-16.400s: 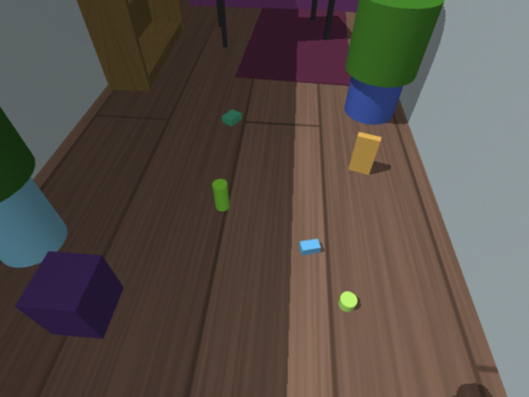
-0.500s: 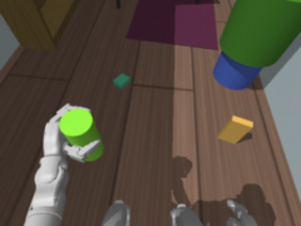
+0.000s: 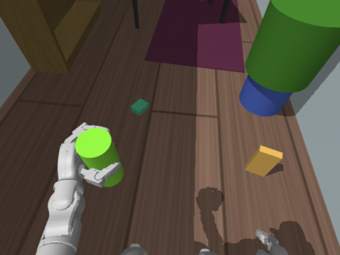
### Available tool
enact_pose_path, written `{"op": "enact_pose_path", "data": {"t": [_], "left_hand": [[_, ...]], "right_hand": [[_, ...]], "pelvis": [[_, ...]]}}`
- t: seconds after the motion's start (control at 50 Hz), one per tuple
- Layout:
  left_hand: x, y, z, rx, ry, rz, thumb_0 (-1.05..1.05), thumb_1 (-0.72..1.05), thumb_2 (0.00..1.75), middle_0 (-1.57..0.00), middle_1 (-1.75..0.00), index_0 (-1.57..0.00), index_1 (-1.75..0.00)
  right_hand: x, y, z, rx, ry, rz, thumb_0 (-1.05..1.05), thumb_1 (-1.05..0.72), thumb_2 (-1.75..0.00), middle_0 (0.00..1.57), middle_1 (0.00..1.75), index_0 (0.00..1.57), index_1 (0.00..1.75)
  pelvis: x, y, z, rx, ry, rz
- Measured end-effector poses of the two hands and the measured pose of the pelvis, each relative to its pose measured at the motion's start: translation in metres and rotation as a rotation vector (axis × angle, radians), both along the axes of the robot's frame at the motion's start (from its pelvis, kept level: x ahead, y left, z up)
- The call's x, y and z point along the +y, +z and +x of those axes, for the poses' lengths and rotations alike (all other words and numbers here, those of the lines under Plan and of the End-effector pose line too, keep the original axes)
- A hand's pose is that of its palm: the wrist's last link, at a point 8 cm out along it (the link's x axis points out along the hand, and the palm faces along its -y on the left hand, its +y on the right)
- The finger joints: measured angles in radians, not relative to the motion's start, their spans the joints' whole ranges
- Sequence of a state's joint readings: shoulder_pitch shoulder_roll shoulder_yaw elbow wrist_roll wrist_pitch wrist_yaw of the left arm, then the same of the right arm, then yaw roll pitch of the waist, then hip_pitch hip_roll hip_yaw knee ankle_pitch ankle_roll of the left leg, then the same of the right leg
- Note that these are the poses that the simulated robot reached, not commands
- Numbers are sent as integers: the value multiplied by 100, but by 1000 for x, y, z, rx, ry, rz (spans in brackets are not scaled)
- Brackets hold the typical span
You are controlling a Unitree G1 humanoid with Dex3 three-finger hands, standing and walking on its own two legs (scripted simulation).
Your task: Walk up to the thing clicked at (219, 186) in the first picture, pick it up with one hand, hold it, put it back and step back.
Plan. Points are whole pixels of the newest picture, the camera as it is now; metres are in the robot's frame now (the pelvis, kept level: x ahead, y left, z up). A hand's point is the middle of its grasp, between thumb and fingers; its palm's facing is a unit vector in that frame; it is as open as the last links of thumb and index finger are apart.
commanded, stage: lift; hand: left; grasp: from the side
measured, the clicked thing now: (102, 160) +0.34 +0.17 +0.02
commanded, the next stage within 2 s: hold in 0.18 s
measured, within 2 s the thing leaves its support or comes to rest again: neither
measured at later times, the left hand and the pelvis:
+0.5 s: hand (100, 151) +0.34 +0.17 +0.07, palm faces +0.12 -0.99 +0.01, open 10.0 cm; pelvis +0.00 +0.00 +0.01, yaw +0 degrees
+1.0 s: hand (102, 150) +0.33 +0.16 +0.08, palm faces +0.12 -0.99 +0.00, open 10.0 cm; pelvis +0.00 +0.00 +0.02, yaw +0 degrees
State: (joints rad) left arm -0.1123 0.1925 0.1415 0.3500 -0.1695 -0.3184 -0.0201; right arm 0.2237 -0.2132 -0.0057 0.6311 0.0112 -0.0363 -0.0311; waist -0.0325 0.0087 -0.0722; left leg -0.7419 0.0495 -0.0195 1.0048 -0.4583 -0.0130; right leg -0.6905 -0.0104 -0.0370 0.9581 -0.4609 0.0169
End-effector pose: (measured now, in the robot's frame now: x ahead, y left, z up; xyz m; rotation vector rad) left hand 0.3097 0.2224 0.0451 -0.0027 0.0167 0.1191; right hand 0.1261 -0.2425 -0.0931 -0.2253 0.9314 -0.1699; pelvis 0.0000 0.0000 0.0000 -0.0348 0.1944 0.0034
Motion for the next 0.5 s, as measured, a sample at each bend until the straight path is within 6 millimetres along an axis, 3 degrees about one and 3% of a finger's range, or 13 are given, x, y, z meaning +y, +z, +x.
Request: {"op": "enact_pose_path", "data": {"t": [0.5], "left_hand": [[-6,20,-1,-15,0,-3,-2,-40,112,-72,-100,-73,-101]], "right_hand": [[1,11,-3,8,-3,18,1,-92,-90,20,30,21,30]], "pelvis": [[-1,14,2,-55,-3,9]]}}
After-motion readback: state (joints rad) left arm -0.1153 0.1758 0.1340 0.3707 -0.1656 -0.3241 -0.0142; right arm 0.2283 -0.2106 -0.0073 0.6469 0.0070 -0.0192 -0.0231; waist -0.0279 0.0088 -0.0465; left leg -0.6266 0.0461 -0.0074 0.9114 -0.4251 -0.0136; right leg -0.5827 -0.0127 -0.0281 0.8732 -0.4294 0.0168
